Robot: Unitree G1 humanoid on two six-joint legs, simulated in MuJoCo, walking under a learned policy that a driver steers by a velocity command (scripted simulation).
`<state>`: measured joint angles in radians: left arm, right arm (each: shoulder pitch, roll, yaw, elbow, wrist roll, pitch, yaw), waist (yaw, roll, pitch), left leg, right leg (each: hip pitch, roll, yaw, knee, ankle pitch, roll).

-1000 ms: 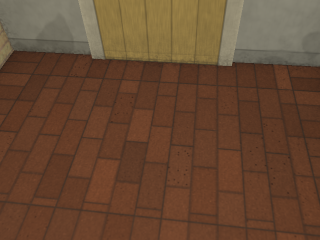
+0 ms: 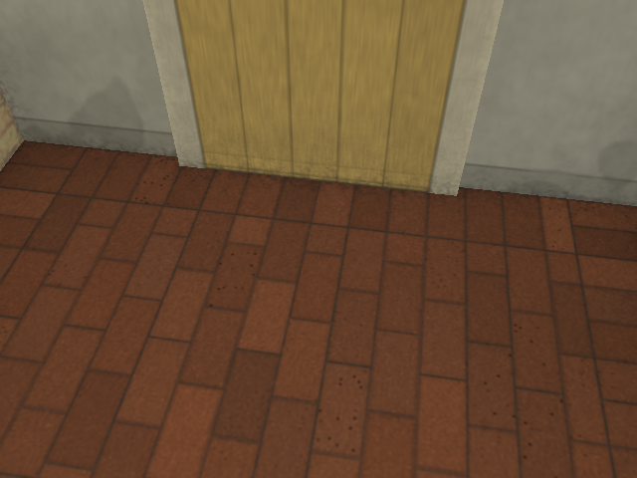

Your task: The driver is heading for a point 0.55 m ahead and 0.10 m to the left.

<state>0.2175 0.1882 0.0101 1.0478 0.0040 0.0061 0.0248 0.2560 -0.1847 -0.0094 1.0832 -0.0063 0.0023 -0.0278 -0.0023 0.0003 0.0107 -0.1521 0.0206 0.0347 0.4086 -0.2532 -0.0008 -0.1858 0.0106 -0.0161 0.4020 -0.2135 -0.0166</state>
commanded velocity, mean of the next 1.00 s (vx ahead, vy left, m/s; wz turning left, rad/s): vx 0.26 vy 0.00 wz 0.23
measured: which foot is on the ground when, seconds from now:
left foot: down 0.00-0.50, up 0.52-0.92, down 0.94-1.00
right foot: down 0.00-0.98, up 1.00-1.00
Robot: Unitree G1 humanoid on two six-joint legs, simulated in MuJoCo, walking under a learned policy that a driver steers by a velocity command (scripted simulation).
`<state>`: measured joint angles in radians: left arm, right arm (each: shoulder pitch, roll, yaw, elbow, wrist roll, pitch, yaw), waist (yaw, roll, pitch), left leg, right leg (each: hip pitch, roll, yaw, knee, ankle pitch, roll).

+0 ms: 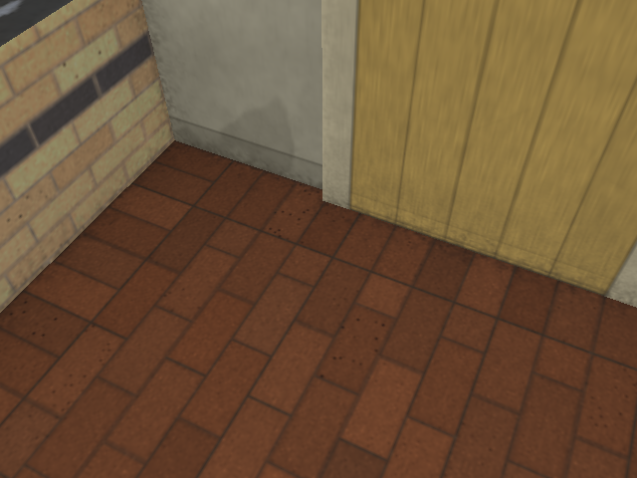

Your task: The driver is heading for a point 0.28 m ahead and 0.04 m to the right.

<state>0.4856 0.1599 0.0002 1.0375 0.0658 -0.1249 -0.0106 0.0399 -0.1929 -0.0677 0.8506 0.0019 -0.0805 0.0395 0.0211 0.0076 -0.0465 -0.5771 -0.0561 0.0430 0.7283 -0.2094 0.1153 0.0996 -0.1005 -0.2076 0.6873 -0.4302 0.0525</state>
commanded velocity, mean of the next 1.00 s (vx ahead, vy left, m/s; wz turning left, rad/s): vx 0.15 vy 0.00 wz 0.15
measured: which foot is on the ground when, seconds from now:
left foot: down 0.00-0.42, up 0.44-0.66, down 0.68-1.00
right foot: up 0.00-0.38, down 0.40-1.00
